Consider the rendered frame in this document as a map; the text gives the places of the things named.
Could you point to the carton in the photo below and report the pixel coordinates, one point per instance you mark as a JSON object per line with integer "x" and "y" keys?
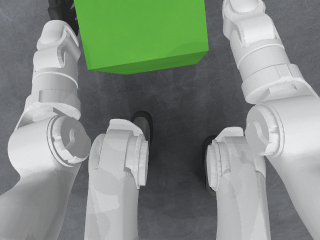
{"x": 136, "y": 36}

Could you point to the left robot forearm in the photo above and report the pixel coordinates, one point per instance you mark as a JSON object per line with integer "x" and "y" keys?
{"x": 55, "y": 75}

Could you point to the robot left thigh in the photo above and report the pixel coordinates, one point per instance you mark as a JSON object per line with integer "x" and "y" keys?
{"x": 113, "y": 187}

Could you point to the robot left upper arm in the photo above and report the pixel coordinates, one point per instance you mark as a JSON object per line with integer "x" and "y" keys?
{"x": 47, "y": 154}

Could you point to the robot right upper arm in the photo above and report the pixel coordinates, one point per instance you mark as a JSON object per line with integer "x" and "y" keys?
{"x": 287, "y": 132}

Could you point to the right robot shin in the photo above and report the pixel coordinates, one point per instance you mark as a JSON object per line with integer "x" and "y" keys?
{"x": 259, "y": 161}

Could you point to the left robot hand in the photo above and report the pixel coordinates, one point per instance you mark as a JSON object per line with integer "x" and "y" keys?
{"x": 61, "y": 10}

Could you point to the right robot forearm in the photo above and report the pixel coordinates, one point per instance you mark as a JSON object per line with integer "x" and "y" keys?
{"x": 259, "y": 54}

